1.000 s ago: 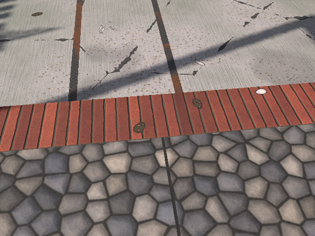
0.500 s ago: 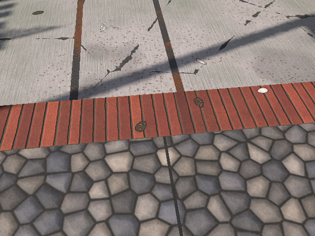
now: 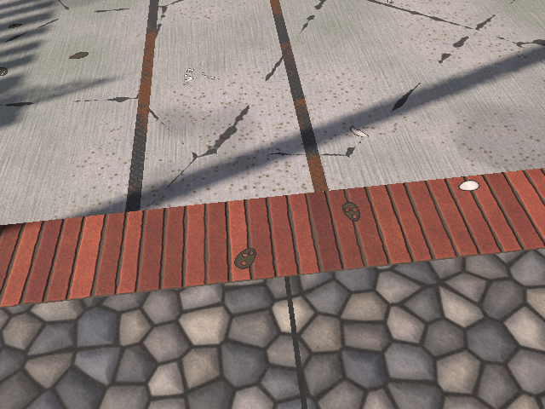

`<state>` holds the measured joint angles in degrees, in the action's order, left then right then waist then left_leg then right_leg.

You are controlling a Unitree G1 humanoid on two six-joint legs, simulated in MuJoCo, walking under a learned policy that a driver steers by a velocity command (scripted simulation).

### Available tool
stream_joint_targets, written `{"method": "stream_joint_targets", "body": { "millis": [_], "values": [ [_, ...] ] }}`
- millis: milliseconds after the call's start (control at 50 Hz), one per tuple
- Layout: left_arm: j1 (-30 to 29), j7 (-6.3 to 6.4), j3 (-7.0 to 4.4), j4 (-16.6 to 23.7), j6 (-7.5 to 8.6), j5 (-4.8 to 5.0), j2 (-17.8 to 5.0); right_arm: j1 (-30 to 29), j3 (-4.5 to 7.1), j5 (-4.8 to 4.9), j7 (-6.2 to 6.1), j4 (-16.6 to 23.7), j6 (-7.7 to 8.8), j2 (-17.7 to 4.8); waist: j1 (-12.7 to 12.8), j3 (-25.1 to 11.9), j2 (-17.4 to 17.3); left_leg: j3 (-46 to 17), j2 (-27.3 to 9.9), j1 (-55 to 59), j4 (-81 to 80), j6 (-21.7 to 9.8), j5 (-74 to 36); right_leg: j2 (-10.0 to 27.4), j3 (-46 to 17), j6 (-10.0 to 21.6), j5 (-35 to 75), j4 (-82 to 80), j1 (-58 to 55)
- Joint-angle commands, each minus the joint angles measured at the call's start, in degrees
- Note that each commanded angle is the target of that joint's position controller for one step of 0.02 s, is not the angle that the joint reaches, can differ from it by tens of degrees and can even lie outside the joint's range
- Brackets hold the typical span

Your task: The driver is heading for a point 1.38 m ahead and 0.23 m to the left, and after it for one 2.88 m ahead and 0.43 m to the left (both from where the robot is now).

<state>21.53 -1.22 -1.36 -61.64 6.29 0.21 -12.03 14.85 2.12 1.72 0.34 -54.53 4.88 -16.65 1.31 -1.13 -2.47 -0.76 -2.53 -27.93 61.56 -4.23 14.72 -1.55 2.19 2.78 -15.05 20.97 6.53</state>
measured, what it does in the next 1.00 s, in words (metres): walks ahead: left foot, then right foot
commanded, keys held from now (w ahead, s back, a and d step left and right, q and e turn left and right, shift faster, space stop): w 1.00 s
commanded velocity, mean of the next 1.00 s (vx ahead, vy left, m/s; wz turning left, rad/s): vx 0.48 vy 0.00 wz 0.00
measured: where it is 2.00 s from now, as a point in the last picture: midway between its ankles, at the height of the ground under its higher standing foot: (296, 285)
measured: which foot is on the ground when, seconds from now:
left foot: up 0.00-0.32, down 0.34-0.88, up 0.90-1.00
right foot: down 0.00-0.36, up 0.38-0.86, down 0.88-1.00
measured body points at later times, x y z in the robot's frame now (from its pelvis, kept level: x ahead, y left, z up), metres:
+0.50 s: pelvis +0.28 +0.05 -0.01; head +0.30 +0.05 +0.44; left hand +0.33 +0.32 -0.15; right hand +0.37 -0.22 -0.13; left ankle +0.33 +0.13 -0.75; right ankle +0.21 -0.10 -0.65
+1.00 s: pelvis +0.57 -0.02 -0.01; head +0.60 -0.03 +0.44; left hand +0.70 +0.24 -0.12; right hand +0.60 -0.29 -0.15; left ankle +0.46 +0.12 -0.65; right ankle +0.64 -0.11 -0.75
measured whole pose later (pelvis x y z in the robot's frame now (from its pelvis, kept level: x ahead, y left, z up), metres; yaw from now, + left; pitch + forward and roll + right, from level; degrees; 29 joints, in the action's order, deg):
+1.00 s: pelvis +0.57 -0.02 -0.01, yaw +0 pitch +1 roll +0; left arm 9.5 -1.7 -2.9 -50.0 5.8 0.1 -14.3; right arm 17.4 2.3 1.7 0.1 -55.8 5.3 -15.7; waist -0.6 1.8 -1.3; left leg -1.7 -1.6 -21.0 66.6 -2.9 22.4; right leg -1.4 3.3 3.4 -8.5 27.1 20.2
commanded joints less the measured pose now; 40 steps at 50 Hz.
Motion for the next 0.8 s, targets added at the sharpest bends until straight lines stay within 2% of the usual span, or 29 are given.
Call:
{"method": "stream_joint_targets", "body": {
  "millis": [20,60,120,180,220,260,280,300,320,340,360,380,400,420,440,460,480,500,520,560,600,680,740,800],
  "values": [
    [2.8,0.40,-0.62,1.8,0.17,-0.41,-6.9,-3.8,1.05,-0.72,0.59,3.7,0.70,-3.4,0.4,6.4,7.9,-0.7,-4.3,-16.0,-2.5,1.6,-7.3,13.3,-13.4,5.9,12.0,-13.8,-7.1],
    [4.4,1.16,-0.72,1.7,-0.26,-0.53,-8.0,-7.9,0.74,-0.84,0.60,5.5,0.29,-2.1,1.0,6.8,6.6,0.5,-4.0,-16.9,-7.7,3.1,-10.0,12.9,-10.7,6.8,19.2,-14.2,-6.7],
    [5.0,1.99,-0.75,2.3,-0.69,-0.42,-8.8,-15.6,-0.05,-0.58,0.79,8.5,0.40,-0.5,2.5,8.0,6.5,2.5,-2.3,-12.8,-20.2,4.0,-16.2,11.3,-7.1,6.4,20.2,-15.9,-3.7],
    [8.0,2.28,-1.01,1.6,-0.89,0.15,-9.1,-20.6,-0.42,-0.23,1.45,10.4,0.55,-0.3,3.5,9.5,6.7,3.3,-0.8,-10.4,-27.4,3.3,-19.0,12.5,-6.1,6.8,19.8,-16.8,-5.4],
    [8.5,2.40,-1.33,1.3,-1.24,0.56,-9.3,-22.6,-0.45,-0.06,2.08,11.6,0.85,-0.7,2.9,10.2,6.7,2.5,-0.7,-10.5,-30.3,1.9,-18.4,14.3,-5.8,6.7,22.4,-15.6,-9.1],
    [7.5,2.55,-1.88,1.6,-1.77,0.60,-10.1,-22.1,-0.02,-0.08,2.66,12.2,1.25,-2.0,1.0,8.6,7.0,2.4,0.1,-8.2,-32.1,0.3,-15.7,15.8,-5.2,6.0,29.9,-12.2,-13.2],
    [6.4,2.61,-2.21,2.1,-2.07,0.37,-10.9,-19.8,0.57,-0.14,2.72,11.7,1.35,-3.3,-0.8,6.3,8.0,3.1,1.5,-4.2,-32.0,-0.6,-13.7,16.1,-4.9,5.4,39.1,-8.8,-14.8],
    [5.6,2.63,-2.55,2.5,-2.54,0.03,-11.7,-15.2,1.45,-0.15,2.54,10.7,1.30,-5.0,-3.4,2.4,9.5,4.3,3.4,2.2,-31.2,-1.7,-11.6,15.9,-4.5,4.8,50.1,-3.1,-15.7],
    [4.6,2.56,-2.44,3.0,-3.15,-0.42,-11.3,-5.9,2.83,0.04,2.13,7.9,1.10,-7.3,-8.0,-3.4,9.6,5.6,5.2,13.9,-31.7,-3.3,-11.8,13.8,-2.8,3.6,56.2,7.8,-13.7],
    [4.1,2.39,-1.79,4.3,-3.21,-0.95,-10.2,4.7,3.87,-0.31,1.50,5.2,0.72,-9.9,-12.2,-10.5,7.8,-1.2,-1.1,32.2,-29.5,-6.1,-11.4,11.7,-2.3,2.2,45.7,22.7,-1.7],
    [11.8,1.41,0.37,5.0,-2.03,-0.77,-2.1,11.9,5.13,-1.71,1.29,3.3,0.35,-14.7,-8.7,-20.6,-7.1,-30.0,-16.7,54.3,-33.9,-16.2,3.3,0.6,-1.5,-1.8,12.6,46.9,22.0],
    [10.4,0.93,0.21,3.8,-0.14,0.26,-3.6,10.5,3.65,-1.50,1.42,3.0,0.25,-10.3,-9.1,-22.5,-9.0,-44.5,-19.6,53.7,-44.4,-16.9,7.7,-2.0,-10.0,-1.0,-16.1,56.4,28.8],
    [4.2,0.67,-1.23,6.3,1.02,2.14,-8.5,4.6,2.76,-1.01,1.41,3.6,0.53,-7.6,-7.7,-11.3,-7.2,-36.0,-17.6,44.7,-46.0,-13.5,7.9,1.7,-9.8,0.1,-13.9,59.6,34.2],
    [-0.2,1.00,-1.44,7.6,1.57,2.63,-9.7,-1.0,2.17,-1.05,1.46,4.9,0.85,-5.7,-5.8,-4.9,-1.8,-27.2,-15.6,34.3,-47.6,-11.6,2.6,5.1,-8.1,0.7,-8.3,57.2,33.2],
    [-2.1,1.57,-1.83,8.0,1.46,2.15,-9.3,-4.4,1.75,-1.59,1.81,5.2,1.24,-4.2,-3.7,-1.1,1.4,-21.0,-13.4,25.7,-49.4,-10.3,-3.2,7.4,-7.0,0.6,-4.2,53.2,30.7],
    [-1.3,1.97,-2.21,7.8,0.68,1.45,-8.6,-6.0,1.22,-2.15,2.06,5.2,1.63,-2.5,-1.4,0.1,0.5,-16.0,-10.9,20.3,-51.2,-9.1,-6.8,9.3,-7.2,0.6,-1.8,50.3,26.6],
    [0.2,2.07,-2.07,7.6,-0.17,1.17,-6.9,-6.3,1.10,-2.26,2.30,4.7,1.72,-2.0,-0.2,0.4,-1.1,-13.6,-9.9,17.0,-52.8,-9.2,-7.7,9.9,-7.1,0.3,-0.8,48.7,24.0],
    [0.8,2.17,-1.92,7.6,-0.86,0.95,-5.6,-5.6,1.16,-2.03,2.35,4.1,1.87,-2.3,0.4,1.0,-1.2,-11.8,-9.4,14.9,-54.0,-9.7,-9.1,10.3,-6.6,-0.1,-0.7,47.1,23.2],
    [0.1,2.28,-1.99,8.1,-1.38,0.78,-5.4,-4.6,1.25,-1.84,2.18,3.4,2.01,-2.8,0.7,2.1,-1.3,-10.0,-9.1,13.4,-55.1,-10.1,-10.3,10.7,-6.1,-0.6,0.2,45.1,23.8],
    [-4.8,2.53,-2.31,10.3,-1.70,0.26,-6.5,-2.5,1.65,-1.92,1.30,2.4,2.05,-4.8,0.1,4.1,-0.7,-8.2,-8.9,13.4,-56.6,-10.6,-11.6,11.4,-5.6,-2.1,5.1,39.3,28.3],
    [-9.9,2.37,-2.37,12.3,-1.41,-0.09,-6.6,-0.1,1.85,-1.80,0.41,1.7,1.71,-5.7,-1.3,4.9,0.0,-6.6,-8.4,15.6,-56.9,-9.9,-13.2,11.3,-5.2,-2.9,12.1,31.2,31.5],
    [-18.9,1.34,-1.59,14.8,-0.60,0.36,-5.1,4.3,2.00,-1.07,-0.40,0.4,1.11,-7.0,-4.4,5.4,0.1,-2.7,-6.8,18.1,-56.7,-7.8,-13.9,8.1,-2.2,-3.1,22.1,15.9,28.1],
    [-23.6,0.35,-1.31,16.8,-0.37,0.89,-5.5,7.9,2.17,-0.60,-0.52,-1.2,0.32,-7.2,-5.8,6.4,0.2,-3.3,-9.3,24.8,-54.5,-7.6,-14.1,7.2,-2.5,-2.5,21.0,11.1,29.7],
    [-24.3,-0.66,-1.70,18.2,0.03,1.01,-7.2,8.6,2.67,-0.53,-0.76,-1.9,-0.78,-7.8,-4.5,5.7,-0.5,-4.2,-12.3,31.7,-50.2,-6.4,-19.2,6.4,-3.0,-0.4,14.8,8.3,29.4]
  ]
}}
